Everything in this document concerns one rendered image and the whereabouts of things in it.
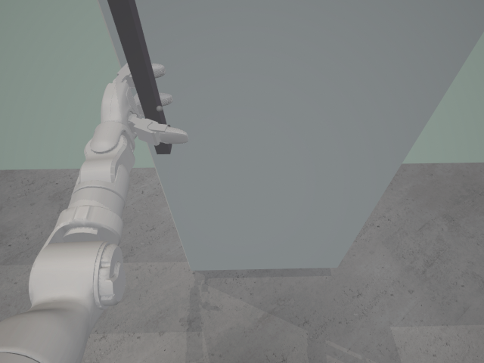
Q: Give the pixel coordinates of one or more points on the robot left hand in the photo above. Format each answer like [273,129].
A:
[118,105]

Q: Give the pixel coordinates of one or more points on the robot left upper arm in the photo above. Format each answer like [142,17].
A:
[72,284]

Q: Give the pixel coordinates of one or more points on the handle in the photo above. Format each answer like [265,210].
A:
[128,26]

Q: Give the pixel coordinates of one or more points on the fridge door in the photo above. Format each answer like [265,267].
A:
[298,113]

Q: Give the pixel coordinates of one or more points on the left robot forearm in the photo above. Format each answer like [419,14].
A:
[100,193]

